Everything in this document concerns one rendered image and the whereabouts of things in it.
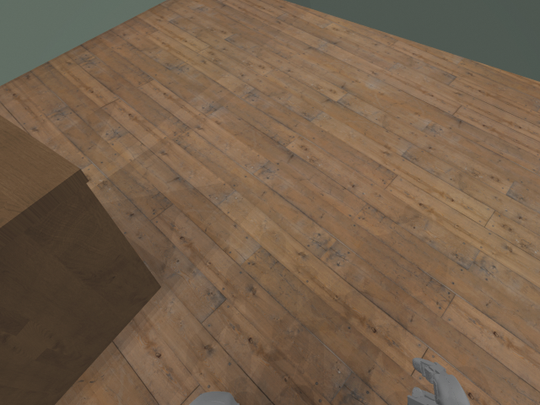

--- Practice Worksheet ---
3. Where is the right robot hand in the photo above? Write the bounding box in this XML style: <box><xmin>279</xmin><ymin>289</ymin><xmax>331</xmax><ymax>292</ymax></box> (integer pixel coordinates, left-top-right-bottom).
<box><xmin>408</xmin><ymin>358</ymin><xmax>470</xmax><ymax>405</ymax></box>

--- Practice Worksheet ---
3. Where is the table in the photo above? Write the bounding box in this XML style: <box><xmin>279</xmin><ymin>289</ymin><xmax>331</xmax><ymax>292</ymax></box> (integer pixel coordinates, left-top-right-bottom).
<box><xmin>0</xmin><ymin>115</ymin><xmax>161</xmax><ymax>405</ymax></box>

